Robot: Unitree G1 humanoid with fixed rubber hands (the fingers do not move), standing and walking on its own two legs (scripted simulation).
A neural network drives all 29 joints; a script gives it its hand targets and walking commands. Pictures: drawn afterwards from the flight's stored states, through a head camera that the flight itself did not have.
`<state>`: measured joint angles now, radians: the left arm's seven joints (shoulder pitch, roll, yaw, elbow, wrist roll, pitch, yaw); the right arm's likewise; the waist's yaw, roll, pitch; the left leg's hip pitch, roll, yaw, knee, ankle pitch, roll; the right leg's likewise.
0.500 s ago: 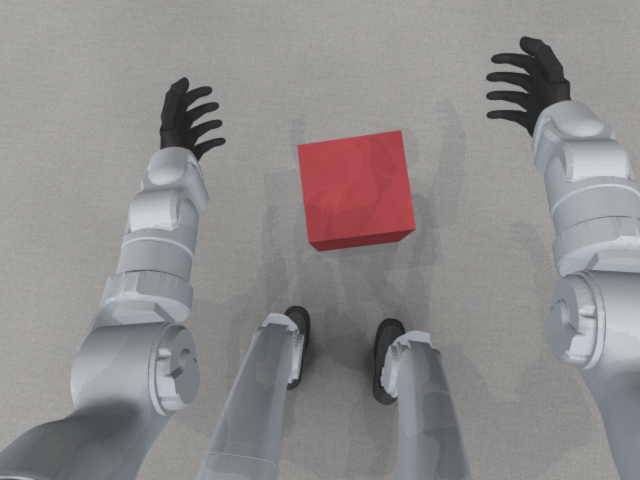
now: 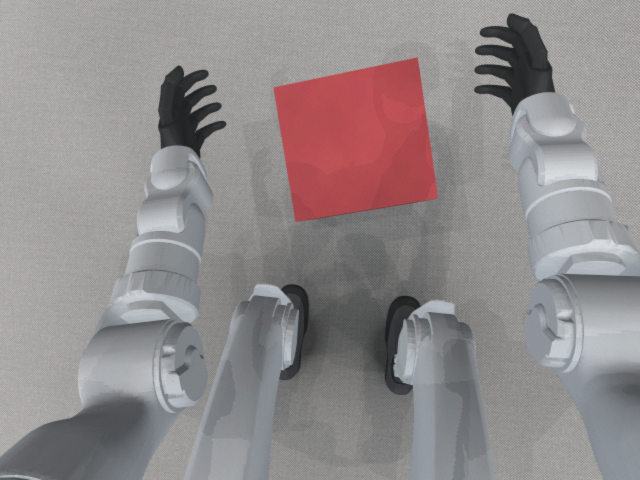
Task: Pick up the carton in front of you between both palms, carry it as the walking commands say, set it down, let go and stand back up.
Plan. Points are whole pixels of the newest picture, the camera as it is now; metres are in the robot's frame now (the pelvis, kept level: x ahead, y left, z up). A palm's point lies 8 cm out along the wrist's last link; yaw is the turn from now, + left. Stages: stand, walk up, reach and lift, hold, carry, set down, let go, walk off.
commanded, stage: reach and lift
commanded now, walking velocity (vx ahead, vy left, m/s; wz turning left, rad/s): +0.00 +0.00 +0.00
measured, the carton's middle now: (355, 154) +0.49 +0.00 -0.41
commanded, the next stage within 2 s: none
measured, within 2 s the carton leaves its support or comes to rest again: leaves its support in 1.34 s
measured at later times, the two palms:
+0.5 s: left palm (234, 161) +0.46 +0.19 -0.33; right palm (468, 129) +0.52 -0.18 -0.34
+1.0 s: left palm (246, 158) +0.47 +0.17 -0.33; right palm (451, 130) +0.52 -0.15 -0.34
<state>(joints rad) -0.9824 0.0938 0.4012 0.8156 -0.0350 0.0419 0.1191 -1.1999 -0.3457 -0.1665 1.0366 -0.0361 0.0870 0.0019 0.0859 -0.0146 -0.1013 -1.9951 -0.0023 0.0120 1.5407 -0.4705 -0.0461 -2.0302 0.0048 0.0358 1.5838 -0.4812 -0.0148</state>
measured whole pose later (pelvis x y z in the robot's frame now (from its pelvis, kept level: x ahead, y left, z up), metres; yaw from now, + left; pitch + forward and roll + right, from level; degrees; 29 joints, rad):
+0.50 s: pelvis -0.05 +0.01 -0.16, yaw +1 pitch +38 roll +4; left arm -1.40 0.23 0.19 1.09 -0.25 0.06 0.19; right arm -1.60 -0.52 0.08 1.30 0.21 0.06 -0.02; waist 0.09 0.04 0.36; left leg -2.27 -0.03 0.02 2.09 -0.49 -0.05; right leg -2.30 -0.01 0.05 2.14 -0.51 -0.01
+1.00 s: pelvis -0.05 +0.01 -0.16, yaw +1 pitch +38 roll +4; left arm -1.39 0.20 0.14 1.12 -0.28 0.00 0.18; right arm -1.56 -0.45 0.12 1.29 0.22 0.03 -0.04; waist 0.08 0.04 0.33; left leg -2.27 -0.04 0.01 2.12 -0.51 -0.05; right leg -2.30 -0.02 0.05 2.17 -0.54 -0.01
